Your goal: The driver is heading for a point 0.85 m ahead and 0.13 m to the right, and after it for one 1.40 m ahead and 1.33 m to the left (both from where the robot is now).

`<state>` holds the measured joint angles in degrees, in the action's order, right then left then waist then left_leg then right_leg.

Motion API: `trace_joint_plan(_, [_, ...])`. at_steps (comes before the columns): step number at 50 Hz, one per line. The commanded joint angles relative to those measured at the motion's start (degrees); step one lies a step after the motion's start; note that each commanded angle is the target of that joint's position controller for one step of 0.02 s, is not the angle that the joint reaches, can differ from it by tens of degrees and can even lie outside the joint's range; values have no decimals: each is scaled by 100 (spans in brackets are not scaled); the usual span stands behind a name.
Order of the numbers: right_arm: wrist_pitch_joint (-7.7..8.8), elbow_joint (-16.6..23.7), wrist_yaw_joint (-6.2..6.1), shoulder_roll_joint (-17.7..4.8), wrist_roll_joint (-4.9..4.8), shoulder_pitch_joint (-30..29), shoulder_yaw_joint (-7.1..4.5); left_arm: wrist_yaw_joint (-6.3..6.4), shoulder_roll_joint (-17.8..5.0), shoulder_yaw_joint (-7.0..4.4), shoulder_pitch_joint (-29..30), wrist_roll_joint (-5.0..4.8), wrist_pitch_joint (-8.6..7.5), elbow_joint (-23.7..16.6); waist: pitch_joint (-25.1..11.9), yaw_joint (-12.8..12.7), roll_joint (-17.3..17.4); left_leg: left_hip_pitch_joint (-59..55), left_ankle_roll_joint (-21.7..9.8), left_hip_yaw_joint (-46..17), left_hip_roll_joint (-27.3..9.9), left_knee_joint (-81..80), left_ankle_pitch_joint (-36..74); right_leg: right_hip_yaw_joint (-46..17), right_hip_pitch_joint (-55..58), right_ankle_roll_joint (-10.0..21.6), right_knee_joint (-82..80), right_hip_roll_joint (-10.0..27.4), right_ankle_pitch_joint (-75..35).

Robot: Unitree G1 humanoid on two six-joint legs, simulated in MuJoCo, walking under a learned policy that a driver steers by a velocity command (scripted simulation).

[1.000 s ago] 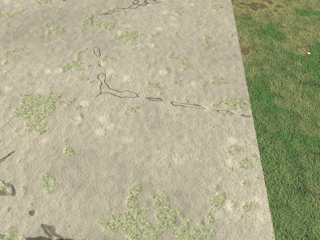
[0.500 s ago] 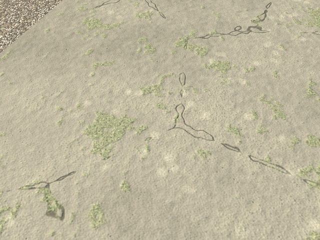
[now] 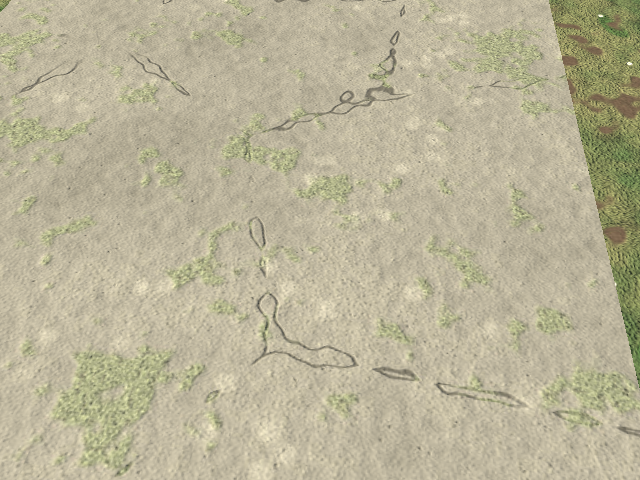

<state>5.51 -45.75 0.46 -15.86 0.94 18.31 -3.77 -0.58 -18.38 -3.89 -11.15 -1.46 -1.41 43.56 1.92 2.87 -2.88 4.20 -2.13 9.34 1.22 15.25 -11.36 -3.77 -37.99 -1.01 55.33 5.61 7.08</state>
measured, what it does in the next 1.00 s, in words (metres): walks ahead: right foot, then left foot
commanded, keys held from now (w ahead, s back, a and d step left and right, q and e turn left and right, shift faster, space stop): w+e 0.44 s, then w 0.04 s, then w+q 0.52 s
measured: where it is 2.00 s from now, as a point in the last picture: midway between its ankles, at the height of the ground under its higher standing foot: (331, 233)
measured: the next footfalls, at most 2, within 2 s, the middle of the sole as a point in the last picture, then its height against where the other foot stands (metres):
right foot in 0.24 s outside the picture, level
left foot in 0.76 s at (328, 415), level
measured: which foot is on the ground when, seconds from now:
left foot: down 0.00-0.24, up 0.26-0.74, down 0.76-1.00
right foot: up 0.00-0.22, down 0.24-0.78, up 0.80-1.00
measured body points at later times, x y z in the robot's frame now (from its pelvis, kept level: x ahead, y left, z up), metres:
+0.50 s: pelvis +0.27 -0.08 +0.00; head +0.30 -0.11 +0.45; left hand +0.42 +0.17 -0.10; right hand +0.38 -0.39 -0.09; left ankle +0.42 +0.08 -0.68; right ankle +0.25 -0.14 -0.75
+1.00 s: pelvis +0.57 -0.09 +0.00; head +0.60 -0.08 +0.45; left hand +0.78 +0.15 -0.10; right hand +0.60 -0.37 -0.11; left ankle +0.59 -0.02 -0.75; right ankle +0.61 -0.27 -0.68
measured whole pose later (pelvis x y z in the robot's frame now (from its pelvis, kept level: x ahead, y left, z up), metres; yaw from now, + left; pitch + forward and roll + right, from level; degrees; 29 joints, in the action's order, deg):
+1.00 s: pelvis +0.57 -0.09 +0.00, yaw -8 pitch +1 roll +0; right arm 3.6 -42.3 1.1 -15.9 -0.5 18.6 -2.7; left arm -0.1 -17.3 -2.2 -9.5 1.0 -5.3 39.2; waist 2.3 2.3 -1.5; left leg 12.0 -5.7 -4.5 6.8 19.9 -8.7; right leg -4.6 -33.8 -2.0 54.6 3.6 15.3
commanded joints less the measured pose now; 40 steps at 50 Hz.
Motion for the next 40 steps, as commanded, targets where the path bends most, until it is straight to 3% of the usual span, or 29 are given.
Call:
trace_joint_plan(1, [96, 384, -73, -847, -24, -504, -200, -110, -37, 38, 165, 21, -53, -389, 164, -135, 561, 139, -797, -466, -1559, -870, 1409, -3, 39, 31, -835, 138, -840])
trace_joint_plan(4, [15, 223, -102, -1010, -93, -219, -260, -210, -12, 78, 758, 28, -58, -644, 361, 81, 451, -217, -740, -182, -1692, -834, 1435, 263, 2, 160, -1457, 84, -901])
trace_joint_plan(7, [-107, 85, -102, -1131, -193, -47, -315, -290, -99, 58, 1086, 26, -44, -879, 433, 116, 490, -805, -624, 1, -1836, -507, 1913, 482, -86, 373, -1795, -16, -391])
trace_joint_plan(9, [-189, 80, -125, -1291, -237, -103, -360, -315, -242, -18, 955, 36, -19, -960, 185, -77, 656, -1021, -498, 181, -1838, 144, 3620, 803, 414, 586, -1863, -326, 175])
trace_joint_plan(10, [-237, 95, -144, -1369, -262, -148, -381, -306, -383, -103, 593, 34, 3, -914, -101, -315, 756, -1028, -427, 271, -1791, 783, 4576, 980, 971, 718, -1853, -564, 450])
trace_joint_plan(11, [-287, 122, -159, -1367, -289, -243, -371, -270, -608, -253, -188, 12, 18, -729, -524, -783, 701, -753, -283, 436, -1617, 1858, 4963, 1099, 2037, 901, -2139, -849, 309])
trace_joint_plan(12, [-272, 179, -187, -1215, -228, -185, -298, -172, -1017, -469, -1204, -4, 69, -449, -1051, -1237, 429, 327, -34, 479, -1382, 3372, 4024, 654, 3752, 1146, -2333, -816, 86])
trace_joint_plan(13, [-167, 483, -137, -393, 43, 244, -48, -68, -1722, -595, -1271, -65, 83, -419, -1348, -699, -1177, 2938, 388, 327, -415, 5502, -1107, -2252, 5620, 2039, -2655, 694, 555])
trace_joint_plan(14, [65, 614, -77, -546, -102, -24, 5, -112, -1538, -489, -1291, -5, -40, -688, -2386, -855, -828, 3812, 426, -1207, 146, 6522, -2416, -4626, 6222, 2691, -3717, 1419, 1558])
trace_joint_plan(15, [199, 778, -20, -954, -339, -665, -101, -148, -1105, -368, -1144, 38, -140, -627, -1680, -1035, -314, 4370, 294, -1499, -198, 6494, -1893, -3887, 5867, 2319, -3947, 1283, 1302])
trace_joint_plan(16, [277, 833, -26, -899, -338, -812, -64, -144, -926, -318, -910, 25, -198, -613, -1096, -845, -101, 4303, 178, -1451, -442, 6029, -1391, -3104, 5108, 2102, -3908, 1029, 874])
trace_joint_plan(17, [297, 752, -75, -884, -185, -806, -78, -133, -733, -258, -501, 25, -214, -661, -722, -573, 210, 3946, 189, -1445, -652, 5508, -1057, -2509, 4296, 1903, -3895, 780, 216])
trace_joint_plan(18, [254, 707, -91, -958, -81, -723, -127, -108, -550, -193, -236, 81, -224, -752, -596, -372, 127, 3510, 215, -1482, -775, 5153, -826, -2108, 3736, 1822, -3979, 594, -387])
trace_joint_plan(19, [185, 699, -74, -952, -51, -643, -143, -86, -529, -178, -129, 126, -222, -822, -545, -252, 56, 3232, 265, -1481, -794, 4985, -693, -1972, 3394, 1825, -4101, 507, -687])
trace_joint_plan(22, [37, 753, -71, -694, 10, -746, -83, 10, -690, -224, -256, 81, -250, -747, -372, -206, 140, 3063, 519, -1299, -713, 4224, -327, -1494, 2776, 1856, -4263, 338, -1354])
trace_joint_plan(26, [34, 829, 10, -397, -38, -1402, 64, 111, -639, -178, -493, 77, -231, -548, -187, -521, -113, 2749, 611, -1108, -566, 2461, 1443, -704, 2526, 1442, -4326, -33, -1045])
trace_joint_plan(29, [79, 922, 100, -420, -153, -1880, 93, 88, -711, -162, -836, 84, -261, -346, -20, -805, -162, 2615, 469, -1046, -501, 1860, 2127, -734, 2725, 1363, -4403, 194, -472])
trace_joint_plan(32, [101, 1066, 174, -549, -187, -2164, 71, 71, -764, -170, -1056, 95, -247, -144, 172, -893, -104, 3199, 177, -1092, -497, 1571, 1634, -823, 3627, 1327, -4215, 598, -746])
trace_joint_plan(35, [99, 1109, 266, -614, -202, -2003, 51, 108, -843, -204, -1034, 97, -184, -22, 136, -729, -154, 3216, -130, -1022, -379, 1459, 837, -655, 4268, 1161, -3826, 801, -1855])
trace_joint_plan(36, [87, 1048, 269, -703, -200, -1704, 6, 124, -888, -213, -922, 111, -166, -38, -74, -553, -210, 2751, -244, -885, -202, 1451, 616, -490, 4313, 1074, -3490, 736, -2862])
trace_joint_plan(37, [74, 889, 252, -838, -183, -1110, -86, 142, -898, -207, -795, 128, -130, -66, -485, -212, -166, 1893, -392, -682, 42, 1352, 687, -230, 4243, 962, -2768, 555, -3916])
trace_joint_plan(38, [53, 695, 220, -1066, -157, -315, -201, 181, -807, -155, -736, 164, -106, -142, -1041, 168, -3, 635, -596, -887, -30, 1380, 991, 48, 3751, 773, -1666, 300, -4051])
trace_joint_plan(39, [43, 675, 191, -1583, -91, 349, -321, 188, -475, -32, -1130, 254, -168, -359, -1827, 145, 947, -1402, -1329, -2996, -1258, 1363, 899, 332, 1941, 393, 348, -297, -2064])
trace_joint_plan(40, [12, 566, 221, -1446, -218, 562, -310, 134, -218, 68, -1327, 236, -288, -332, -2174, 93, 2004, -2492, -2040, -5346, -2028, 461, -104, 88, 269, 80, 1830, -1156, 2183])
Keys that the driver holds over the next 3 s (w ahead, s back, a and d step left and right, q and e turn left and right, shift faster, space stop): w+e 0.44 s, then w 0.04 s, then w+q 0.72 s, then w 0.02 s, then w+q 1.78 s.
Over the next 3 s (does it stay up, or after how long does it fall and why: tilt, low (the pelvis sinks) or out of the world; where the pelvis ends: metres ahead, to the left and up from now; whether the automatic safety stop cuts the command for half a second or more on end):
stays up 1.49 0.30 0.00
